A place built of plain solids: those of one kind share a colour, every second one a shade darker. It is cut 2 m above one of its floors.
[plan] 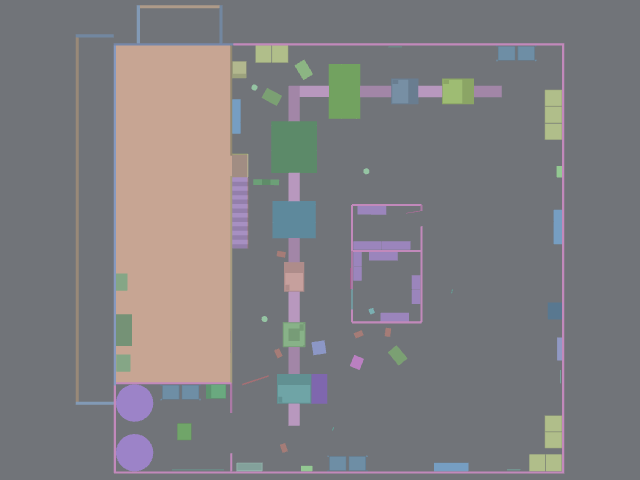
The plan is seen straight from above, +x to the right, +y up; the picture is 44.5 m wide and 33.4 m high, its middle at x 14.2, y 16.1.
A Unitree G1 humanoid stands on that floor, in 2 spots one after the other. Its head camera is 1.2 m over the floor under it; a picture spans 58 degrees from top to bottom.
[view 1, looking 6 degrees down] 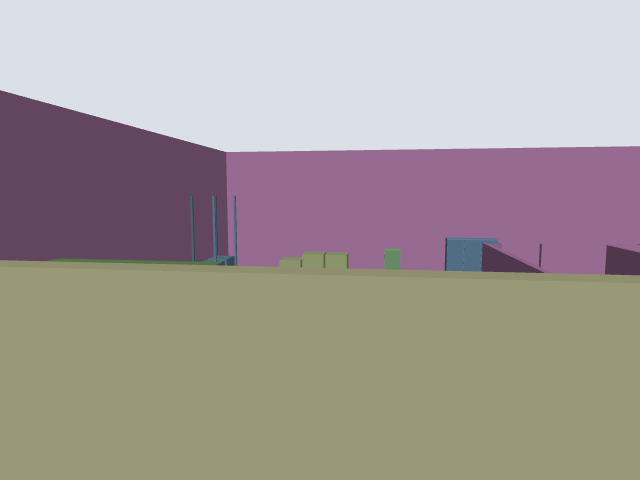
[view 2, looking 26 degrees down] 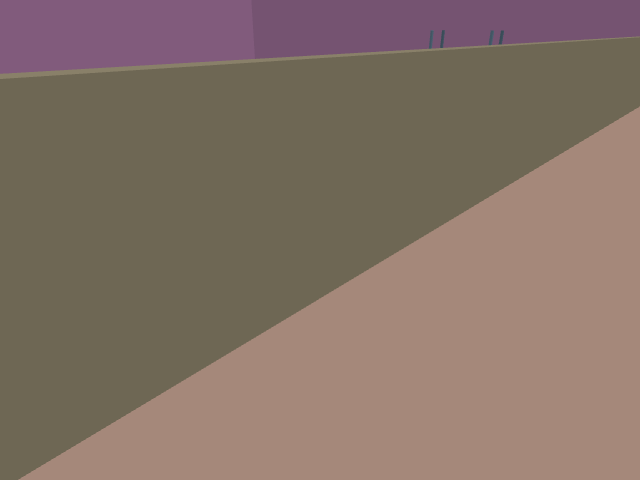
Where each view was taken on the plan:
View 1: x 8.62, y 21.46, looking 8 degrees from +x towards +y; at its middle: wall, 22.76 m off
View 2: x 6.72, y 19.76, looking -47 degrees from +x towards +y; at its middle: mezz_parapet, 2.00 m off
